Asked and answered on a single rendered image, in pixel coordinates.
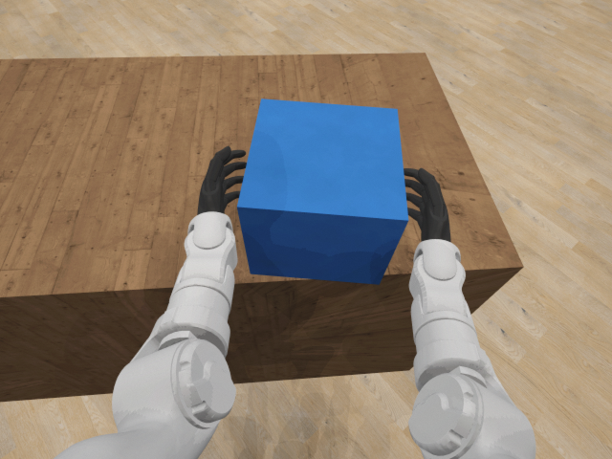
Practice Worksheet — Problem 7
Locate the left robot hand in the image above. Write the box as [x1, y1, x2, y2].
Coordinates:
[197, 146, 247, 215]

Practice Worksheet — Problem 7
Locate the robot left upper arm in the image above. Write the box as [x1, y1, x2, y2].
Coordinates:
[54, 339, 236, 459]

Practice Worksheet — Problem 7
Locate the robot right upper arm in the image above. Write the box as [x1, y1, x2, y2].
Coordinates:
[408, 373, 536, 459]

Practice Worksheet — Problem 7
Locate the left robot forearm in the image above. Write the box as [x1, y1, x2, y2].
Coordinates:
[112, 211, 238, 420]

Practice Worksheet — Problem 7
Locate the right robot forearm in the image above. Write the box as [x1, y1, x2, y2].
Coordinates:
[409, 239, 517, 408]

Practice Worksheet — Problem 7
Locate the pedestal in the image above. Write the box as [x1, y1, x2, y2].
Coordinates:
[0, 53, 524, 402]

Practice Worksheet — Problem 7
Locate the carton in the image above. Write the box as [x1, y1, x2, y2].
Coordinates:
[237, 98, 408, 285]

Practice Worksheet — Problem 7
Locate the right robot hand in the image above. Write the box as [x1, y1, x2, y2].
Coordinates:
[404, 168, 451, 243]

